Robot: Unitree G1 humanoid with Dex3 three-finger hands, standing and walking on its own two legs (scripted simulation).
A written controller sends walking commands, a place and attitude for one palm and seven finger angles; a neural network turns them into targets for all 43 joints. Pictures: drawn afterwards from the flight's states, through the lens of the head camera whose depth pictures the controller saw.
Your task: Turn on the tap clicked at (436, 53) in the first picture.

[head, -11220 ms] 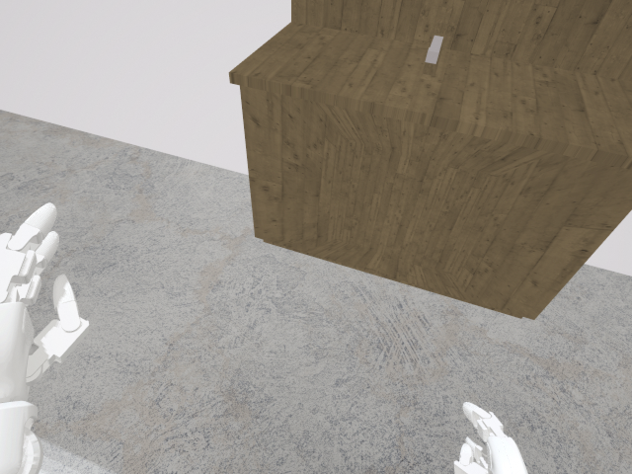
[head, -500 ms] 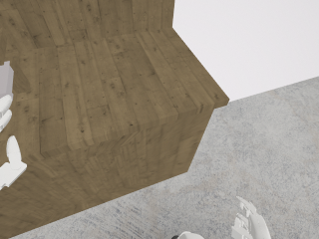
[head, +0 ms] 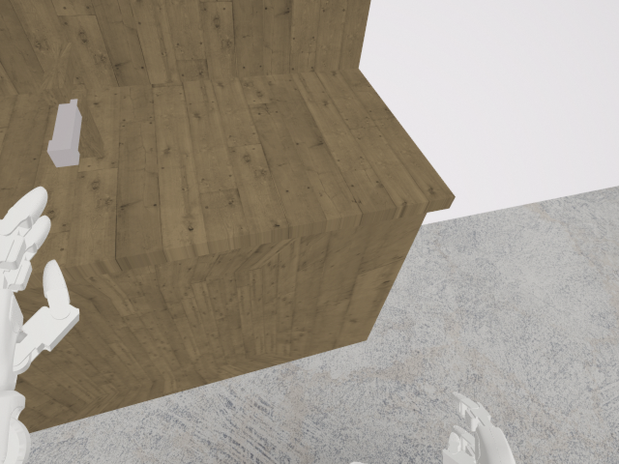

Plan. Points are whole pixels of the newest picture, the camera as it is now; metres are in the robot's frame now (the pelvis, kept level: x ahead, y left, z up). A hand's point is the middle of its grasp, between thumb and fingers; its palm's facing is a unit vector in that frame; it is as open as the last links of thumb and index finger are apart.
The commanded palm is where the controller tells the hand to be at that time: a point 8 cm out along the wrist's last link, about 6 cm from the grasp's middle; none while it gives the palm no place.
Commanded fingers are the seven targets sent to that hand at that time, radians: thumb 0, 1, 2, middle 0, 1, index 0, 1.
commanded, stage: come to a stop and stand still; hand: left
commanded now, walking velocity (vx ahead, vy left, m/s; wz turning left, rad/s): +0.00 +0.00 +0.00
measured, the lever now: (64, 152) +0.46 +0.39 +0.12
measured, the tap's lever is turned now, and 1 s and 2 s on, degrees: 0 0 0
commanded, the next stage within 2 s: look again from close up in 0.68 s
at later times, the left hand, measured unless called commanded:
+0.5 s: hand (50, 276) +0.23 +0.26 +0.18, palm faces +0.41 -0.84 -0.35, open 7.4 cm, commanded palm +0.17 +0.30 +0.19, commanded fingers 0.00 0.90 0.90 -0.20 -0.30 -0.20 -0.30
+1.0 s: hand (58, 227) +0.27 +0.26 +0.20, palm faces +0.43 -0.82 -0.37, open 7.4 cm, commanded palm +0.19 +0.29 +0.19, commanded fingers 0.00 0.90 0.90 -0.20 -0.30 -0.20 -0.30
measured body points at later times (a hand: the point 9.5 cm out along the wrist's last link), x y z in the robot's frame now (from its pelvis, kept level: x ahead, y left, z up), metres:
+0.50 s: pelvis +0.02 +0.01 +0.01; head +0.04 +0.03 +0.46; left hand +0.20 +0.30 +0.20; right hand +0.19 -0.21 -0.07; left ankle +0.00 +0.12 -0.73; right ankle +0.04 -0.10 -0.73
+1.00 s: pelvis +0.02 +0.01 +0.01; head +0.06 +0.01 +0.46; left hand +0.24 +0.31 +0.22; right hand +0.20 -0.21 -0.07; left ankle +0.00 +0.12 -0.73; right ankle +0.04 -0.10 -0.73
